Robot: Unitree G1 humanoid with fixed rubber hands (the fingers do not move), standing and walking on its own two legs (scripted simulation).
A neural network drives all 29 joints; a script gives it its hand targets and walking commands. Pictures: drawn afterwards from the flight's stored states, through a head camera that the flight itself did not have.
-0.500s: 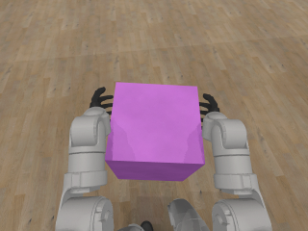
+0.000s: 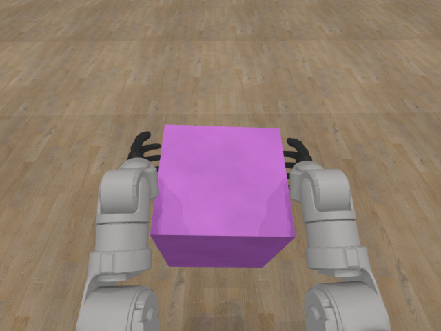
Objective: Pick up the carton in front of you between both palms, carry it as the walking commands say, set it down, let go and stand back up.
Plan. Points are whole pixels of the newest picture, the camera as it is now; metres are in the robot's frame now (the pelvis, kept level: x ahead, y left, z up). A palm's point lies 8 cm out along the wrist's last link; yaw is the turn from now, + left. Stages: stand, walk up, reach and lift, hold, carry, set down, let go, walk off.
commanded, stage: carry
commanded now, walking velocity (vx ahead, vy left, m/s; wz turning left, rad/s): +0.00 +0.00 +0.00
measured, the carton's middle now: (219, 203) +0.36 +0.01 +0.01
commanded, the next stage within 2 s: none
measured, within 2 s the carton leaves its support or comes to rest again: neither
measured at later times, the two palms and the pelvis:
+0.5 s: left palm (148, 177) +0.32 +0.12 +0.16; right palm (328, 185) +0.32 -0.16 +0.13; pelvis -0.03 -0.02 +0.00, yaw +0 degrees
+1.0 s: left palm (146, 181) +0.31 +0.12 +0.16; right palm (331, 189) +0.30 -0.16 +0.14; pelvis -0.04 -0.03 +0.00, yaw +0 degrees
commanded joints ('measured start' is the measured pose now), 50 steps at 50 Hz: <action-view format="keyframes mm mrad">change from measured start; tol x16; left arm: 1 -603 -1072 -600 59 -430 34 -419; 50 -828 -1152 -411 187 -436 100 -432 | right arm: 1 -712 1053 587 -106 414 -15 341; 24 -999 1109 461 -75 479 35 354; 50 -864 1113 376 41 417 54 362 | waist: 1 7 -39 -499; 50 -3 -4 -385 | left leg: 1 107 128 -85 51 511 8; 3 92 117 -60 -28 292 -36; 22 99 196 -130 -89 344 -12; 28 57 114 -96 -76 29 9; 50 86 152 -101 -96 239 1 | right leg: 1 320 -194 153 31 848 -60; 9 230 -169 155 -52 314 -36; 17 275 -190 174 -54 550 -48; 33 177 -193 250 -256 -71 -29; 50 231 -155 159 -100 314 -29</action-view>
